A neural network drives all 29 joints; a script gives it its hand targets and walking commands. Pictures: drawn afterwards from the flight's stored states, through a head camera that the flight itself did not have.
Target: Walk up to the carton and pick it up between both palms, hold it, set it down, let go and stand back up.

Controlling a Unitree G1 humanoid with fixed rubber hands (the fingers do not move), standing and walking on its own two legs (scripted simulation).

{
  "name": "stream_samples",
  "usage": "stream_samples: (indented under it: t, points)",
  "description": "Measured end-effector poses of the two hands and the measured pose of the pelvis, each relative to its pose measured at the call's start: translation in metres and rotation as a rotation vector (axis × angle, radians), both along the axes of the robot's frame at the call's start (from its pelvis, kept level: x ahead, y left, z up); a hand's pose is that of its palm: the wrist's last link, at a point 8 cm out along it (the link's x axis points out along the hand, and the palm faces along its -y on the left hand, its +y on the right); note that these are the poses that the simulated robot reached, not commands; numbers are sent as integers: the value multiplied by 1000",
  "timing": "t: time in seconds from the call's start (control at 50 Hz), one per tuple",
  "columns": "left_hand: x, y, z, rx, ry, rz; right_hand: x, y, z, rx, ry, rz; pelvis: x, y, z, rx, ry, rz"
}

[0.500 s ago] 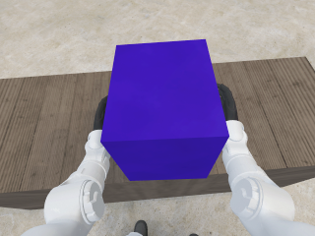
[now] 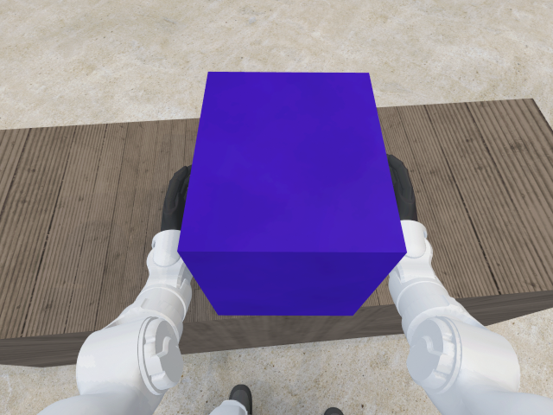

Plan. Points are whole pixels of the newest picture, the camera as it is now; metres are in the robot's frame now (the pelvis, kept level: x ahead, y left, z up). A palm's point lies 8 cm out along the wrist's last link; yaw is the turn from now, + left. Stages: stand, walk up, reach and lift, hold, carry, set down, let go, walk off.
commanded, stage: set down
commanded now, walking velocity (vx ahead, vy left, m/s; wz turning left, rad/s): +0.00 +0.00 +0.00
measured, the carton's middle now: (286, 204) +0.44 +0.02 -0.05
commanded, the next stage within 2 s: none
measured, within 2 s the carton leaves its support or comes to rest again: neither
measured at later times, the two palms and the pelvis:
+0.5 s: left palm (177, 220) +0.39 +0.19 -0.02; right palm (400, 212) +0.41 -0.15 +0.00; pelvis -0.01 +0.00 -0.01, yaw -1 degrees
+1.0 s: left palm (133, 227) +0.38 +0.27 -0.04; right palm (423, 201) +0.44 -0.19 -0.01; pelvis -0.02 +0.01 -0.04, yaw +0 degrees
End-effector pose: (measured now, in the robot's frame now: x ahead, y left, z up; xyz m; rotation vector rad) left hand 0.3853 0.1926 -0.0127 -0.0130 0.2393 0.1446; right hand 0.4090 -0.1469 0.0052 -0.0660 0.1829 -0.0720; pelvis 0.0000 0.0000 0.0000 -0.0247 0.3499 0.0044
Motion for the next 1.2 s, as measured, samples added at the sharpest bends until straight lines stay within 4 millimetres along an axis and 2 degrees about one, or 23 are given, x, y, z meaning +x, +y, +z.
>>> stream_samples:
  t: [0.44,0.58,0.66,0.8,0.9,1.04,1.12,1.2]
  points:
    - [-1,1,-3,6,-5,5,-1,-2,-3,0,8,11,-11,2,-5,1,31,-8]
    - [2,4,-13,21,90,21,1,-2,-20,-4,131,36,-12,1,-12,-9,66,-23]
    - [8,18,-14,7,98,77,9,-2,-23,-6,142,50,-10,2,-20,-15,111,-25]
    - [16,62,4,79,44,120,30,-11,-11,-31,88,41,-8,5,-33,-23,145,-6]
    - [6,79,-7,105,99,103,31,-30,-14,-72,114,3,-12,6,-37,-24,132,7]
    - [-7,72,-30,102,82,72,26,-51,-22,-49,90,-14,-22,7,-43,-34,169,13]
    - [-8,63,-33,84,69,64,27,-48,-22,-33,68,17,-29,5,-47,-30,184,10]
    - [-10,58,-32,72,60,53,20,-45,-29,-31,84,32,-34,3,-47,-19,173,5]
